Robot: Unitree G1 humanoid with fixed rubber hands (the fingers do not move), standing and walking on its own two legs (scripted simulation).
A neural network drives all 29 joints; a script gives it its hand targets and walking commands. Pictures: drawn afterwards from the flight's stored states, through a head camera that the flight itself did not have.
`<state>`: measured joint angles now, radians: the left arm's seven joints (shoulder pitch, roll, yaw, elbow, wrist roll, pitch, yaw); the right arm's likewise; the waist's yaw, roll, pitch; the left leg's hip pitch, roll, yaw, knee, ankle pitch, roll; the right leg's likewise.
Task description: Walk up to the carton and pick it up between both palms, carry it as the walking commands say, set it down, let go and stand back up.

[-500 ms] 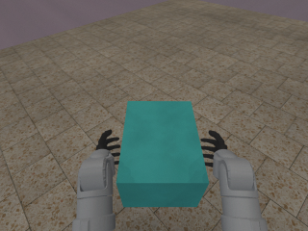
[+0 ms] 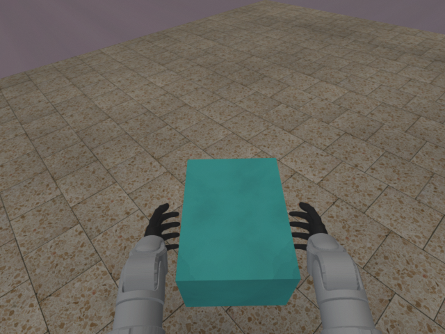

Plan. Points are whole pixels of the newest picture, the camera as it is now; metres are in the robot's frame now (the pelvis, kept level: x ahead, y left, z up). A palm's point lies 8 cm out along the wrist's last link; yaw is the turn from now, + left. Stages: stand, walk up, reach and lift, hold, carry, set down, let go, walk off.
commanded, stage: hold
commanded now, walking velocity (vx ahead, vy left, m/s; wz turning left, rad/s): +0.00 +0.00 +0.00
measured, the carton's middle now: (233, 227) +0.36 +0.00 -0.05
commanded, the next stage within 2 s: set down in 0.78 s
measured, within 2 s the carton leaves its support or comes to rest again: neither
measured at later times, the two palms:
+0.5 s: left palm (148, 235) +0.28 +0.15 +0.06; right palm (315, 232) +0.28 -0.15 +0.05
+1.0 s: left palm (151, 231) +0.31 +0.15 +0.04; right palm (309, 227) +0.30 -0.15 +0.04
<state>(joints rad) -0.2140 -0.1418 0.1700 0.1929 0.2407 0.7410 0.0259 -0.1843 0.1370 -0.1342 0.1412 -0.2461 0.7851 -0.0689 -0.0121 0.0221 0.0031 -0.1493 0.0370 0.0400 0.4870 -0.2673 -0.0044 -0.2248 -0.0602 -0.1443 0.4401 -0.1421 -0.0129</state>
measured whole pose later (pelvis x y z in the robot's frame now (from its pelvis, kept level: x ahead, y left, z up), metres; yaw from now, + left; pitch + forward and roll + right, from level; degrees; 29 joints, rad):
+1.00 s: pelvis +0.00 +0.01 +0.01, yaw +5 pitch -6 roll -1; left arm -0.39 -0.19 0.33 0.47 0.36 0.62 -0.03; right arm -0.34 0.18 -0.35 0.35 -0.37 0.68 0.00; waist -0.08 0.03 0.02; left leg -0.09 -0.02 -0.04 0.41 -0.22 0.02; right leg -0.13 -0.02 -0.03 0.35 -0.12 0.01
